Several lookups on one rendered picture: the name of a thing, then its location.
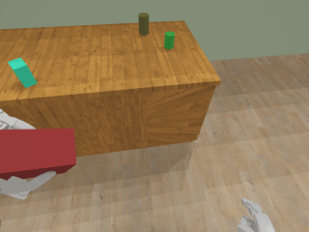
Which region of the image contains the robot left hand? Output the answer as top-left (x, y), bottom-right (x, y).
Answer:
top-left (0, 108), bottom-right (56, 200)

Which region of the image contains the sponge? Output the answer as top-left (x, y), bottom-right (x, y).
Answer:
top-left (0, 129), bottom-right (76, 181)

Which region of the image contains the table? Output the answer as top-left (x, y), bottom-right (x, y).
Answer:
top-left (0, 20), bottom-right (221, 158)

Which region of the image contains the robot right hand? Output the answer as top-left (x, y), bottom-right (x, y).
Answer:
top-left (237, 198), bottom-right (275, 232)

